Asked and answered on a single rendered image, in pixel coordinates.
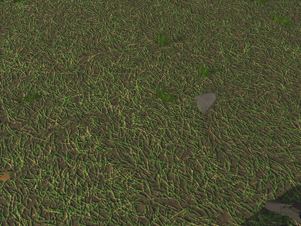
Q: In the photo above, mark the right robot hand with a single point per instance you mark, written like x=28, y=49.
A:
x=292, y=209

